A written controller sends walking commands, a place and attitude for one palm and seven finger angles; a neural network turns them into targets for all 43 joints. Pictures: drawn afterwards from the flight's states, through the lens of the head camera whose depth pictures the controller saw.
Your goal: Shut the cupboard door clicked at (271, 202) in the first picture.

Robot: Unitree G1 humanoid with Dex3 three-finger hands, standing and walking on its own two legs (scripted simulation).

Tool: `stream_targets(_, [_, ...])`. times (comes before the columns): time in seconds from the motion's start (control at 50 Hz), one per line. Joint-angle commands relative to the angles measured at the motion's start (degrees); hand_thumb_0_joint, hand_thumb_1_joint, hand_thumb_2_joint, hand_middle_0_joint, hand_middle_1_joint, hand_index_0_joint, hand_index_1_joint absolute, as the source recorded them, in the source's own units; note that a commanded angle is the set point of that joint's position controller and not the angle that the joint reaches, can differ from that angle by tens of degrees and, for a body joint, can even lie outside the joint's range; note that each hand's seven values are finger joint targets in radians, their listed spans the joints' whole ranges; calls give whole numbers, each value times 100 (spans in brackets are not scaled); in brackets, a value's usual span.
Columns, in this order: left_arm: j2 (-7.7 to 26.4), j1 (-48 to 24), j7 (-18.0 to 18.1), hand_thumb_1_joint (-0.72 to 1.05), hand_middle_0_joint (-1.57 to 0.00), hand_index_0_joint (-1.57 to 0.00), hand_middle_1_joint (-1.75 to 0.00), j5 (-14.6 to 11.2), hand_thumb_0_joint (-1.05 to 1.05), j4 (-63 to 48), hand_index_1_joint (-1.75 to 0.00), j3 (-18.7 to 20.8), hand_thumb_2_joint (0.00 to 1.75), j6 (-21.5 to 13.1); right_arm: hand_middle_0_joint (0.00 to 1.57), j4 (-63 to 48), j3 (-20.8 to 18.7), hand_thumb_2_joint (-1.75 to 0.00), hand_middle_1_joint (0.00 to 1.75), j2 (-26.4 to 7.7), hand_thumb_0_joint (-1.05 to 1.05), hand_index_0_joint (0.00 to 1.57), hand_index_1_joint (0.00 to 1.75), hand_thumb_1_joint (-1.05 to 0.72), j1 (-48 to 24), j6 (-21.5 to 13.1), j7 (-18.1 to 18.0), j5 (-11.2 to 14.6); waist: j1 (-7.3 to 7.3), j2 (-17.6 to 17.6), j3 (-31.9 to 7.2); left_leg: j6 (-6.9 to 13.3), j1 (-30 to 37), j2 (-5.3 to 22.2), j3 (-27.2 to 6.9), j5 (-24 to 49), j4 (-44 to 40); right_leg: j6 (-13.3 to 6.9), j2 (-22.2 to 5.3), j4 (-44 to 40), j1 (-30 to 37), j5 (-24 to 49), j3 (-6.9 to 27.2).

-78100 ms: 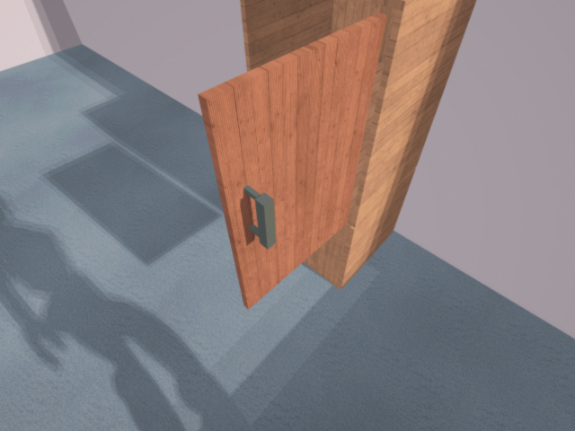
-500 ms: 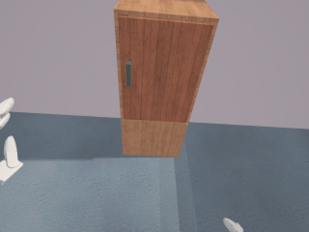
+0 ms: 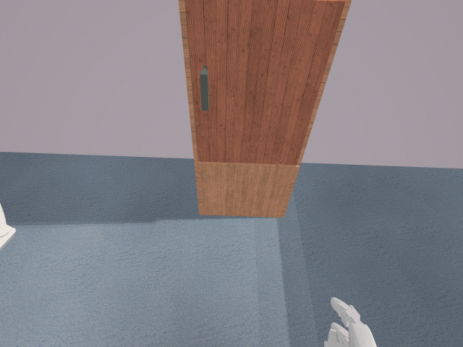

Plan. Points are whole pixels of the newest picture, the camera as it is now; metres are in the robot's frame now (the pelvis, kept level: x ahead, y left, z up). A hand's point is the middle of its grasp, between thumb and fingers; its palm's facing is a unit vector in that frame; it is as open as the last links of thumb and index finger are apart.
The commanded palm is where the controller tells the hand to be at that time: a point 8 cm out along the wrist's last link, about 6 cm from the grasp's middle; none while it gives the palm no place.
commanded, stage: stop stepping back and stand still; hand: left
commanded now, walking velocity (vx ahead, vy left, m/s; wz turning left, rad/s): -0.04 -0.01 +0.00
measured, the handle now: (205, 87) +0.82 +0.11 +0.01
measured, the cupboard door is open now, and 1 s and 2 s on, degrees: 0 0 0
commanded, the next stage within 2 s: let the arm hang, fingers relaxed in 0.04 s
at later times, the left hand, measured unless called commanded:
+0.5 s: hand out of the picture +0.02 +0.20 -0.17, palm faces +0.06 -0.98 -0.18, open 7.0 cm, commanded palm none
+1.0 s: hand out of the picture -0.04 +0.20 -0.16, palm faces +0.06 -0.98 -0.17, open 7.4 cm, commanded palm none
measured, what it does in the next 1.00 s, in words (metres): stands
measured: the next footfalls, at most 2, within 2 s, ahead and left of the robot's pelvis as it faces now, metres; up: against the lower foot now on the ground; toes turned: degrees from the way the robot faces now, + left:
none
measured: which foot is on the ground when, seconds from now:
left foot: down 0.00-1.00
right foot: down 0.00-1.00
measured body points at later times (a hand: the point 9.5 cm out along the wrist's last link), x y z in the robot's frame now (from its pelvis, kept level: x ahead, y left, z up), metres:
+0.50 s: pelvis +0.00 +0.02 +0.00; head +0.02 +0.04 +0.45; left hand +0.02 +0.25 -0.16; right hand +0.08 -0.25 -0.13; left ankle +0.04 +0.15 -0.73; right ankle -0.03 -0.09 -0.73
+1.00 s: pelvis -0.01 +0.04 +0.01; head -0.02 +0.04 +0.46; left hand -0.04 +0.25 -0.15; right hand -0.03 -0.16 -0.15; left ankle +0.04 +0.15 -0.73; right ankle -0.03 -0.09 -0.73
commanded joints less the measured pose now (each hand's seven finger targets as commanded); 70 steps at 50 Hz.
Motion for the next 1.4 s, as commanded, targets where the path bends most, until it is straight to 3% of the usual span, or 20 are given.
stream_targets(0.0, [742,434,86,90,-20,-20,-30,-93,0,-884,-30,428,90,-160,20,-824,-369,-90,30,-886,0,20,30,-90,-279,-157,-16,41,6,-315,-780,218,202,-87,-96,746,115,-171,-882,-939,116,2488,1180])
stream_targets(0.04, [844,235,128,90,-20,-20,-30,-71,0,-944,-30,468,90,-144,20,-818,-333,-90,30,-847,0,20,30,-90,-363,-101,-64,32,15,-354,-840,223,324,-154,-97,855,62,-179,-966,-856,174,3145,1159])
stream_targets(0.08, [1042,7,156,90,-20,-20,-30,-48,0,-1058,-30,605,90,-138,20,-830,-313,-90,30,-870,0,20,30,-90,-457,-72,-147,10,38,-56,-877,256,621,-131,-90,1343,-182,-47,-815,-718,129,3296,913])
stream_targets(0.1, [932,-22,145,90,-20,-20,-30,-43,0,-1057,-30,496,90,-142,20,-842,-303,-90,30,-845,0,20,30,-90,-461,-57,-176,13,45,-15,-898,289,738,-78,-103,1688,-287,32,-709,-628,188,3320,747])
stream_targets(0.12, [-186,-301,-737,90,-20,-20,-30,549,0,3150,-30,-2141,90,659,20,167,-592,-90,30,-1932,0,20,30,-90,-854,-317,341,-10,-100,322,-461,342,391,93,-332,3135,434,-5,-980,369,-468,4358,255])
stream_targets(0.14, [-295,-256,-898,90,-20,-20,-30,473,0,3282,-30,-2109,90,1072,20,165,-664,-90,30,-1876,0,20,30,-90,-464,5,314,-1,-31,356,-673,383,548,202,-263,3083,219,36,-756,391,-466,3465,363])
stream_targets(0.16, [-447,-416,-934,90,-20,-20,-30,460,0,3512,-30,-2203,90,1149,20,201,-599,-90,30,-1803,0,20,30,-90,-453,163,280,-31,87,296,-702,528,192,376,-466,2557,106,69,-642,501,-441,2442,249])
stream_targets(0.2, [-366,-766,-968,90,-20,-20,-30,447,0,4181,-30,-2252,90,1138,20,178,-463,-90,30,-1776,0,20,30,-90,-590,365,272,-90,234,-310,-503,635,-256,415,-703,1827,-112,51,-575,316,-278,1680,290])
stream_targets(0.24, [-148,-1028,-956,90,-20,-20,-30,472,0,4887,-30,-2274,90,1101,20,202,-373,-90,30,-1572,0,20,30,-90,-545,490,282,-117,184,-920,-548,464,-53,-10,-501,1651,179,-109,-920,-133,-201,2419,549])
stream_targets(0.26, [-56,-1098,-934,90,-20,-20,-30,484,0,5283,-30,-2286,90,1094,20,267,-369,-90,30,-1503,0,20,30,-90,-518,556,281,-141,160,-1109,-623,386,37,-205,-381,1619,318,-220,-1101,-183,-105,3092,683])
stream_targets(0.28, [-15,-1198,-899,90,-20,-20,-30,497,0,5707,-30,-2300,90,1088,20,381,-385,-90,30,-1494,0,20,30,-90,-488,626,272,-178,139,-1276,-715,334,140,-286,-352,1454,355,-337,-1173,-219,-52,3308,743])
stream_targets(0.32, [-132,-1361,-856,90,-20,-20,-30,460,0,6395,-30,-2405,90,1122,20,656,-336,-90,30,-1312,0,20,30,-90,-444,734,257,-192,112,-784,-590,293,312,-325,-298,1164,218,-393,-1258,-390,-84,3084,761])
stream_targets(0.38, [-339,-1435,-829,90,-20,-20,-30,408,0,7225,-30,-2510,90,1149,20,1099,-275,-90,30,-1257,0,20,30,-90,-368,766,242,-178,96,344,-558,332,782,-63,-474,1918,-319,-89,-865,-470,-106,1911,493])
stream_targets(0.44, [-714,-1231,-824,90,-20,-20,-30,396,0,7927,-30,-2499,90,1168,20,1491,-271,-90,30,-1096,0,20,30,-90,-358,776,177,-172,167,987,-277,397,579,34,-583,1111,-749,-31,-726,-975,95,993,513])
stream_targets(0.52, [-809,-1138,-842,90,-20,-20,-30,384,0,8573,-30,-2594,90,1159,20,1909,-263,-90,30,-989,0,20,30,-90,-76,805,147,-131,112,737,105,349,640,0,-555,336,-1070,-67,-729,-1447,-50,542,544])
stream_targets(0.66, [-1038,-806,-797,90,-20,-20,-30,369,0,9225,-30,-2663,90,1118,20,2458,-265,-90,30,-769,0,20,30,-90,408,764,110,-90,124,-11,240,381,850,33,-488,472,-1295,-5,-723,-1550,-35,623,391])
stream_targets(0.76, [-1177,-623,-752,90,-20,-20,-30,370,0,9391,-30,-2671,90,1128,20,2661,-254,-90,30,-585,0,20,30,-90,609,772,105,-94,137,-152,520,390,756,-8,-457,282,-1412,19,-718,-1539,-154,455,360])
stream_targets(1.06, [-1355,-518,-712,90,-20,-20,-30,398,0,9345,-30,-2597,90,1138,20,2754,-283,-90,30,-345,0,20,30,-90,863,747,107,-120,157,204,756,397,399,-81,-500,-259,-1647,47,-666,-1361,-214,338,341])
stream_targets(1.2, [-1350,-555,-718,90,-20,-20,-30,401,0,9314,-30,-2587,90,1125,20,2701,-302,-90,30,-361,0,20,30,-90,860,758,111,-117,141,110,689,392,499,-89,-477,-223,-1559,45,-681,-1402,-298,263,342])
stream_targets(1.38, [-1324,-536,-715,90,-20,-20,-30,394,0,9341,-30,-2596,90,1081,20,2662,-296,-90,30,-447,0,20,30,-90,788,728,104,-90,130,80,483,415,808,-46,-429,357,-1426,44,-693,-1419,-234,622,385])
